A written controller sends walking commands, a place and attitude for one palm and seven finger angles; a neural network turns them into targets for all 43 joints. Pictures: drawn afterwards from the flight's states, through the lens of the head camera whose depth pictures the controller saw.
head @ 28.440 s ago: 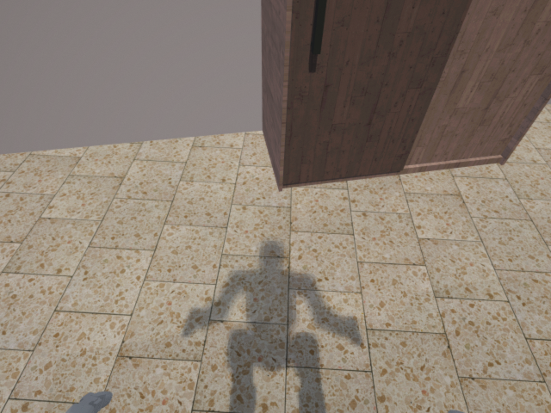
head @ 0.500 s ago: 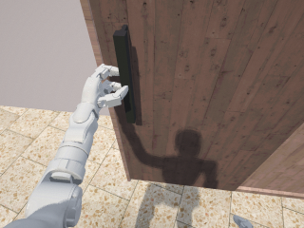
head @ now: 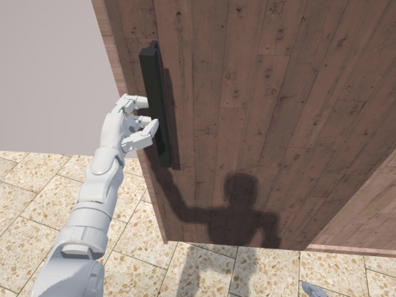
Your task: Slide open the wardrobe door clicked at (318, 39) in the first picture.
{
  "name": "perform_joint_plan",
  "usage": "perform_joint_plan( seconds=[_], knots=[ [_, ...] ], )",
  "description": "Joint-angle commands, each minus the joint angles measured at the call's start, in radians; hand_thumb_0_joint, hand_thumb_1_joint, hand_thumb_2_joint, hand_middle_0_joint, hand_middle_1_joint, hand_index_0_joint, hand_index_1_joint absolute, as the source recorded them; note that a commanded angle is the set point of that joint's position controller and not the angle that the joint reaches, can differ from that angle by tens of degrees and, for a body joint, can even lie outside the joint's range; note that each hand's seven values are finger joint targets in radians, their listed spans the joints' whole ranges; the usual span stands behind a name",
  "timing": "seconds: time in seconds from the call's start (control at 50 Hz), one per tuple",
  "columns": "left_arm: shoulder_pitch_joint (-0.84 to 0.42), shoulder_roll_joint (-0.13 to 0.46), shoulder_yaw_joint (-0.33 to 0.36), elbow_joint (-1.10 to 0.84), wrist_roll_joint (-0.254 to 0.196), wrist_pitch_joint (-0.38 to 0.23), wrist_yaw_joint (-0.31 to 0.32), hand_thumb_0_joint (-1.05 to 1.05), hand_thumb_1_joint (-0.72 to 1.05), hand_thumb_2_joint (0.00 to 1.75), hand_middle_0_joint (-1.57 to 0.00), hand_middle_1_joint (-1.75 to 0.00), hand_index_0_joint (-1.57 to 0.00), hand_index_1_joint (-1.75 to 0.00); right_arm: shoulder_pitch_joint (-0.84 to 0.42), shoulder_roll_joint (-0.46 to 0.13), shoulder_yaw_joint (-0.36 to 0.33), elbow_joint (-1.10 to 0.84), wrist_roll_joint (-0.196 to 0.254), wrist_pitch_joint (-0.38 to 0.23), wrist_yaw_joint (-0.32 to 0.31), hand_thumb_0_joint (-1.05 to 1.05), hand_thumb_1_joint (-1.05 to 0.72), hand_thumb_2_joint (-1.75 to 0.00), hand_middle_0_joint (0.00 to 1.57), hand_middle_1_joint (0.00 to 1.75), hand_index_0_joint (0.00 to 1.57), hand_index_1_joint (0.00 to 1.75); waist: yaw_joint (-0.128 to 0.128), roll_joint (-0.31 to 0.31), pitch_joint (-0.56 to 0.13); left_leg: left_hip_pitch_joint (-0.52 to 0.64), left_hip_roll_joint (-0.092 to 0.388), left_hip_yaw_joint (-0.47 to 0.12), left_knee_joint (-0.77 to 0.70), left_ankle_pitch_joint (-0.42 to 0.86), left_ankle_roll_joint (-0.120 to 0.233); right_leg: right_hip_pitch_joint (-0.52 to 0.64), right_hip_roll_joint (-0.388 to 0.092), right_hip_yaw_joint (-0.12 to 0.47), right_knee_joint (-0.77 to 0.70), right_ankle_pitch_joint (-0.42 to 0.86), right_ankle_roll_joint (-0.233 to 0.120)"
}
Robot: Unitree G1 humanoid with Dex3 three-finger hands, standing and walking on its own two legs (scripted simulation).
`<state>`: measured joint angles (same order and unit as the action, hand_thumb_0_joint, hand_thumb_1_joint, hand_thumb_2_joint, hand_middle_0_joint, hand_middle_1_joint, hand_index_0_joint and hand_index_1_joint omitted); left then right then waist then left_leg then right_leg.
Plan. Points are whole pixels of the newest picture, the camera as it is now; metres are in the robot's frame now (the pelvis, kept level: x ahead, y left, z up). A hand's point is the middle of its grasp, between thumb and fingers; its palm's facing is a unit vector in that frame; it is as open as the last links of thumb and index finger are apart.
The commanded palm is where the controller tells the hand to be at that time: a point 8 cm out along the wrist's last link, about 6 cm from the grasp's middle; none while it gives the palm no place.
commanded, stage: tug the door sideways, standing still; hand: left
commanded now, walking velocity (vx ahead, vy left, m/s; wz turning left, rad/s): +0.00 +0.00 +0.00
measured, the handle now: (161, 113) +0.47 +0.10 +0.13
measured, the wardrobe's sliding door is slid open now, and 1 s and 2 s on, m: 0.00 0.02 0.04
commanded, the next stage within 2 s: step sideways, sliding the door along in 0.96 s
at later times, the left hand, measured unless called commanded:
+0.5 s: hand (148, 135) +0.39 +0.12 +0.14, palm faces +0.02 -1.00 -0.01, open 6.3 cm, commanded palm +0.37 +0.12 +0.14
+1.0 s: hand (159, 136) +0.39 +0.10 +0.14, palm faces +0.01 -1.00 -0.03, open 5.5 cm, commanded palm +0.37 +0.09 +0.14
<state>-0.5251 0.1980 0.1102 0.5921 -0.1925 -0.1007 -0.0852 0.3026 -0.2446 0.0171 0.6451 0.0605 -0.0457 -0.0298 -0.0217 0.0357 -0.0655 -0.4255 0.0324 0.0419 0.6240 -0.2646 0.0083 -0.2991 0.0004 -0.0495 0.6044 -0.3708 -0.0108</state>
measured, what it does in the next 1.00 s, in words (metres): stands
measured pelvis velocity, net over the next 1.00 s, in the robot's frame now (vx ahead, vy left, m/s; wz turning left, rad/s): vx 0.02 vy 0.00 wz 0.06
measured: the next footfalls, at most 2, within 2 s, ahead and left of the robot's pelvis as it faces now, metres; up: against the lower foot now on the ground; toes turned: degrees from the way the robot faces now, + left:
left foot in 1.66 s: +0.04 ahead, +0.07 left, +0.00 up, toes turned +9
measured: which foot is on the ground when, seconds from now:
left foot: down 0.00-1.00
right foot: down 0.00-1.00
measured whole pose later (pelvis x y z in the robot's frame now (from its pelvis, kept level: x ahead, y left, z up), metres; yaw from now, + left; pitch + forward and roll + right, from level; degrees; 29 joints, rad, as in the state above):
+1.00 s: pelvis +0.02 +0.00 +0.00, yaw +3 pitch +3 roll +0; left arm -0.46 0.09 -0.06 0.38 -0.15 0.02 0.07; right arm 0.24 -0.23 0.02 0.64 0.04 -0.06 -0.02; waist 0.03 0.05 -0.04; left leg -0.39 0.00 0.00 0.61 -0.28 0.00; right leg -0.24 -0.02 -0.10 0.59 -0.40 -0.01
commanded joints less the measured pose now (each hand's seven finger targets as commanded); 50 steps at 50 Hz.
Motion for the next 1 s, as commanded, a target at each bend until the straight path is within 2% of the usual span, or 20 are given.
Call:
perform_joint_plan(
  seconds=[0.0, 0.02, 0.04, 0.06, 0.12, 0.2, 0.34, 0.38, 0.44, 0.5, 0.54, 0.58, 0.64, 0.7, 0.76, 0.82, 0.84, 0.92, 0.94, 0.98],
  knots=[
    [-0.327, 0.075, -0.020, -0.294, 0.001, -0.025, -0.025, 0.00, 0.90, 0.90, -0.45, -1.40, -0.45, -1.40, -0.079, -0.125, -0.043, -0.156, 0.002, -0.049, -0.008, 0.00, -0.90, -0.90, 0.20, 0.30, 0.20, 0.30, -0.006, -0.050, -0.249, 0.290, -0.024, -0.036, -0.057, 0.211, 0.031, -0.055, 0.034, 0.000, -0.095, 0.343, -0.003],
    [-0.325, 0.086, -0.010, -0.300, 0.004, -0.018, -0.023, 0.00, 0.90, 0.90, -0.45, -1.40, -0.45, -1.40, -0.079, -0.127, -0.045, -0.153, 0.003, -0.046, -0.010, 0.00, -0.90, -0.90, 0.20, 0.30, 0.20, 0.30, -0.007, -0.058, -0.243, 0.295, -0.021, -0.038, -0.058, 0.215, 0.029, -0.058, 0.036, 0.000, -0.097, 0.343, -0.003],
    [-0.376, 0.144, 0.025, -0.285, 0.007, -0.013, -0.014, 0.00, 0.90, 0.90, -0.45, -1.40, -0.45, -1.40, -0.072, -0.137, -0.043, -0.143, 0.000, -0.039, -0.018, 0.00, -0.90, -0.90, 0.20, 0.30, 0.20, 0.30, -0.023, -0.084, -0.215, 0.279, -0.021, -0.039, -0.056, 0.209, 0.035, -0.056, 0.033, 0.006, -0.108, 0.343, 0.001],
    [-0.451, 0.156, 0.025, -0.299, 0.012, -0.011, -0.011, 0.00, 0.90, 0.90, -0.45, -1.40, -0.45, -1.40, -0.077, -0.135, -0.041, -0.139, 0.000, -0.034, -0.022, 0.00, -0.90, -0.90, 0.20, 0.30, 0.20, 0.30, -0.033, -0.071, -0.209, 0.280, -0.022, -0.039, -0.058, 0.199, 0.035, -0.071, 0.033, 0.011, -0.111, 0.337, 0.003],
    [-0.426, 0.066, -0.033, -0.308, 0.012, 0.001, -0.009, 0.00, 0.90, 0.90, -0.45, -1.40, -0.45, -1.40, -0.082, -0.121, -0.042, -0.137, 0.000, -0.038, -0.022, 0.00, -0.90, -0.90, 0.20, 0.30, 0.20, 0.30, -0.030, -0.021, -0.225, 0.325, -0.022, -0.044, -0.057, 0.221, 0.027, -0.088, 0.035, 0.000, -0.103, 0.335, -0.005],
    [-0.429, 0.009, -0.081, -0.334, 0.008, 0.015, -0.002, 0.00, 0.90, 0.90, -0.45, -1.40, -0.45, -1.40, -0.083, -0.119, -0.044, -0.136, -0.001, -0.040, -0.019, 0.00, -0.90, -0.90, 0.20, 0.30, 0.20, 0.30, -0.038, -0.004, -0.261, 0.368, -0.019, -0.057, -0.051, 0.257, 0.021, -0.097, 0.035, -0.008, -0.097, 0.343, -0.007],
    [-0.424, -0.085, -0.187, -0.355, 0.022, 0.017, 0.014, 0.00, 0.90, 0.90, -0.45, -1.40, -0.45, -1.40, -0.088, -0.115, -0.044, -0.134, -0.009, -0.042, -0.011, 0.00, -0.90, -0.90, 0.20, 0.30, 0.20, 0.30, -0.054, -0.057, -0.250, 0.380, -0.017, -0.072, -0.047, 0.268, 0.025, -0.098, 0.031, -0.015, -0.099, 0.345, -0.005],
    [-0.446, -0.115, -0.220, -0.385, 0.026, 0.014, 0.016, 0.00, 0.90, 0.90, -0.45, -1.40, -0.45, -1.40, -0.099, -0.109, -0.042, -0.137, -0.007, -0.046, -0.008, 0.00, -0.90, -0.90, 0.20, 0.30, 0.20, 0.30, -0.055, -0.015, -0.254, 0.395, -0.016, -0.075, -0.052, 0.251, 0.020, -0.116, 0.031, -0.016, -0.097, 0.323, -0.007],
    [-0.436, -0.144, -0.258, -0.396, 0.036, 0.012, 0.024, 0.00, 0.90, 0.90, -0.45, -1.40, -0.45, -1.40, -0.096, -0.110, -0.042, -0.136, -0.011, -0.047, -0.006, 0.00, -0.90, -0.90, 0.20, 0.30, 0.20, 0.30, -0.060, -0.040, -0.258, 0.406, -0.012, -0.089, -0.051, 0.258, 0.021, -0.115, 0.031, -0.021, -0.097, 0.315, -0.008],
    [-0.457, -0.192, -0.303, -0.431, 0.037, 0.012, 0.025, 0.00, 0.90, 0.90, -0.45, -1.40, -0.45, -1.40, -0.106, -0.101, -0.039, -0.139, -0.012, -0.054, -0.003, 0.00, -0.90, -0.90, 0.20, 0.30, 0.20, 0.30, -0.065, -0.007, -0.267, 0.430, -0.013, -0.092, -0.047, 0.270, 0.019, -0.131, 0.031, -0.022, -0.091, 0.325, -0.009],
    [-0.438, -0.204, -0.321, -0.427, 0.038, 0.014, 0.028, 0.00, 0.90, 0.90, -0.45, -1.40, -0.45, -1.40, -0.103, -0.105, -0.040, -0.136, -0.014, -0.056, -0.002, 0.00, -0.90, -0.90, 0.20, 0.30, 0.20, 0.30, -0.067, -0.058, -0.260, 0.416, -0.011, -0.097, -0.048, 0.259, 0.022, -0.121, 0.031, -0.025, -0.095, 0.317, -0.008],
    [-0.438, -0.233, -0.344, -0.438, 0.035, 0.020, 0.030, 0.00, 0.90, 0.90, -0.45, -1.40, -0.45, -1.40, -0.112, -0.098, -0.037, -0.138, -0.013, -0.060, -0.002, 0.00, -0.90, -0.90, 0.20, 0.30, 0.20, 0.30, -0.067, -0.052, -0.256, 0.412, -0.014, -0.096, -0.052, 0.247, 0.022, -0.123, 0.030, -0.025, -0.094, 0.316, -0.007],
    [-0.436, -0.209, -0.339, -0.460, 0.045, 0.018, 0.035, 0.00, 0.90, 0.90, -0.45, -1.40, -0.45, -1.40, -0.111, -0.104, -0.039, -0.134, -0.015, -0.063, -0.002, 0.00, -0.90, -0.90, 0.20, 0.30, 0.20, 0.30, -0.063, -0.047, -0.274, 0.423, -0.012, -0.099, -0.049, 0.261, 0.021, -0.118, 0.028, -0.023, -0.091, 0.318, -0.009],
    [-0.424, -0.235, -0.357, -0.459, 0.049, 0.025, 0.036, 0.00, 0.90, 0.90, -0.45, -1.40, -0.45, -1.40, -0.113, -0.094, -0.035, -0.134, -0.016, -0.066, 0.000, 0.00, -0.90, -0.90, 0.20, 0.30, 0.20, 0.30, -0.062, -0.015, -0.271, 0.433, -0.014, -0.100, -0.047, 0.277, 0.018, -0.127, 0.029, -0.024, -0.085, 0.326, -0.012],
    [-0.397, -0.237, -0.356, -0.456, 0.043, 0.036, 0.036, 0.00, 0.90, 0.90, -0.45, -1.40, -0.45, -1.40, -0.118, -0.095, -0.033, -0.136, -0.017, -0.063, -0.001, 0.00, -0.90, -0.90, 0.20, 0.30, 0.20, 0.30, -0.059, -0.059, -0.261, 0.409, -0.017, -0.097, -0.049, 0.276, 0.022, -0.103, 0.027, -0.025, -0.090, 0.344, -0.009],
    [-0.417, -0.243, -0.360, -0.476, 0.041, 0.041, 0.038, 0.00, 0.90, 0.90, -0.45, -1.40, -0.45, -1.40, -0.123, -0.091, -0.030, -0.138, -0.017, -0.066, 0.001, 0.00, -0.90, -0.90, 0.20, 0.30, 0.20, 0.30, -0.057, -0.028, -0.262, 0.421, -0.018, -0.095, -0.050, 0.279, 0.020, -0.112, 0.027, -0.025, -0.089, 0.343, -0.011],
    [-0.406, -0.230, -0.349, -0.480, 0.043, 0.041, 0.043, 0.00, 0.90, 0.90, -0.45, -1.40, -0.45, -1.40, -0.119, -0.095, -0.033, -0.137, -0.018, -0.066, 0.003, 0.00, -0.90, -0.90, 0.20, 0.30, 0.20, 0.30, -0.054, -0.051, -0.271, 0.418, -0.017, -0.098, -0.047, 0.291, 0.022, -0.100, 0.028, -0.028, -0.089, 0.352, -0.010],
    [-0.406, -0.261, -0.368, -0.488, 0.046, 0.051, 0.049, 0.00, 0.90, 0.90, -0.45, -1.40, -0.45, -1.40, -0.124, -0.087, -0.031, -0.141, -0.019, -0.064, 0.006, 0.00, -0.90, -0.90, 0.20, 0.30, 0.20, 0.30, -0.058, -0.039, -0.269, 0.422, -0.019, -0.094, -0.042, 0.308, 0.019, -0.103, 0.026, -0.028, -0.082, 0.373, -0.010],
    [-0.388, -0.248, -0.364, -0.474, 0.051, 0.051, 0.053, 0.00, 0.90, 0.90, -0.45, -1.40, -0.45, -1.40, -0.124, -0.091, -0.033, -0.138, -0.019, -0.062, 0.006, 0.00, -0.90, -0.90, 0.20, 0.30, 0.20, 0.30, -0.057, -0.070, -0.259, 0.412, -0.017, -0.095, -0.042, 0.306, 0.023, -0.098, 0.026, -0.026, -0.087, 0.373, -0.008],
    [-0.402, -0.262, -0.371, -0.495, 0.053, 0.053, 0.058, 0.00, 0.90, 0.90, -0.45, -1.40, -0.45, -1.40, -0.125, -0.086, -0.032, -0.144, -0.021, -0.060, 0.007, 0.00, -0.90, -0.90, 0.20, 0.30, 0.20, 0.30, -0.057, -0.045, -0.277, 0.420, -0.020, -0.094, -0.042, 0.320, 0.020, -0.093, 0.025, -0.028, -0.078, 0.385, -0.010]
  ],
)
